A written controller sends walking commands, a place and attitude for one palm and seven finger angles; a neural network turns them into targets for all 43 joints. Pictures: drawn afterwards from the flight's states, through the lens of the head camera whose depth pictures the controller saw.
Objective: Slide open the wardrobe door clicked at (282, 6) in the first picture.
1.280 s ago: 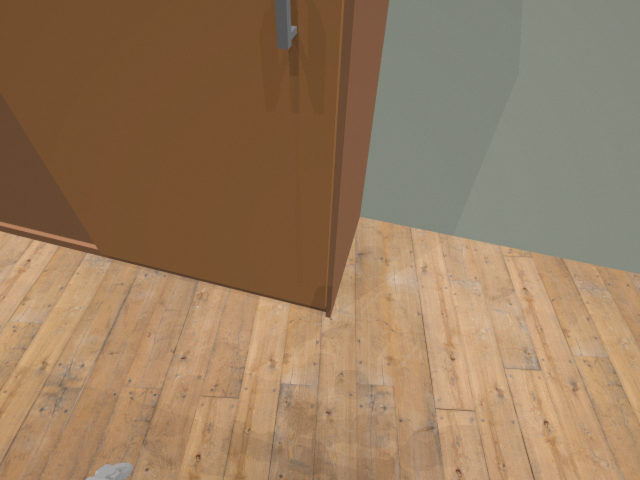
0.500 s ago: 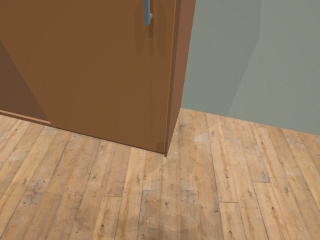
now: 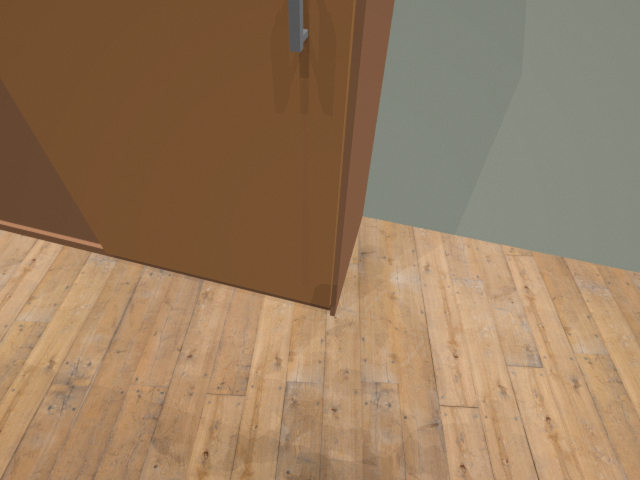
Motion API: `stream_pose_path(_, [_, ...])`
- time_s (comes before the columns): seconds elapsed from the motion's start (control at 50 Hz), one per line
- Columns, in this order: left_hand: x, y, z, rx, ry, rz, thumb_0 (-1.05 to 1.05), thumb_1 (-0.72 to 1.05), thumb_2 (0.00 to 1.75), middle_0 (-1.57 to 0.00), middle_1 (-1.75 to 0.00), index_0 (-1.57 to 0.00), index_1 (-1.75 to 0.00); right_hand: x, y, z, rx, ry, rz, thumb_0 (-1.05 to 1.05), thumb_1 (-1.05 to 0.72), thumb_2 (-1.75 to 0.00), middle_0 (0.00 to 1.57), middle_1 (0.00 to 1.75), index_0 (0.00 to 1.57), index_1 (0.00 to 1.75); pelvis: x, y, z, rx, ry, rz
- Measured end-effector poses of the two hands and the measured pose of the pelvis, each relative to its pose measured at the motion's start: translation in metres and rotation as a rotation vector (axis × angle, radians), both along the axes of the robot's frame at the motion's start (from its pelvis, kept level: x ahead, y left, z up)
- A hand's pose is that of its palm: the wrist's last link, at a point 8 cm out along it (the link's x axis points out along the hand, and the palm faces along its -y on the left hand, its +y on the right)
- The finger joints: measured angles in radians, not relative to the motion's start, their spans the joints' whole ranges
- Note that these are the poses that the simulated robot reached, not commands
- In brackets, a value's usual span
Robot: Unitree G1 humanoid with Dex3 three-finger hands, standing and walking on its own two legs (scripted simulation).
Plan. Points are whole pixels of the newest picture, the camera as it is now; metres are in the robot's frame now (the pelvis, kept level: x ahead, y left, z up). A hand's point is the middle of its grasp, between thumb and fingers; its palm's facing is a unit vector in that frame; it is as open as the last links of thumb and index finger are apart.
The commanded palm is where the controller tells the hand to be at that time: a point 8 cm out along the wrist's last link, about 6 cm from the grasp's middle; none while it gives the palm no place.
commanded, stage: look at it before walking up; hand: right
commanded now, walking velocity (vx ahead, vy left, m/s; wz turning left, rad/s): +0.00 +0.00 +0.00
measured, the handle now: out of the picture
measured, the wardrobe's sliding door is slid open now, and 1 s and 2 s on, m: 0.00 0.00 0.00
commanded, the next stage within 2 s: walk to a spot facing it in 0.16 s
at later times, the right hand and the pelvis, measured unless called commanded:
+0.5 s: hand out of the picture +0.06 -0.22 -0.17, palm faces -0.08 +0.95 -0.29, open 7.4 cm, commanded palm none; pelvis -0.01 +0.00 -0.01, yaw +5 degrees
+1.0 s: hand out of the picture +0.07 -0.17 -0.17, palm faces -0.26 +0.94 -0.24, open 7.4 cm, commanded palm none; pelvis -0.03 +0.01 -0.01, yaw +20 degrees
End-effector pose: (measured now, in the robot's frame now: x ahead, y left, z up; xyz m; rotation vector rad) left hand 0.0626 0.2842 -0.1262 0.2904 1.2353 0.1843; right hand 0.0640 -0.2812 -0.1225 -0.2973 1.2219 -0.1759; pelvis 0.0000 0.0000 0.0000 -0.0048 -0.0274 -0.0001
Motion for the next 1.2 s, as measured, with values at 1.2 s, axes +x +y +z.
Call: stream_pose_path(1.2, [-0.103,-0.040,0.012,0.041,-0.172,0.448,0.00,0.91,0.90,-0.20,-0.30,-0.20,-0.30,0.069,0.026,-0.028,0.075,0.034,0.363,0.01,-0.90,-0.90,0.20,0.30,0.20,0.30,-0.030,-0.034,-0.012,-0.002,0.040,0.480])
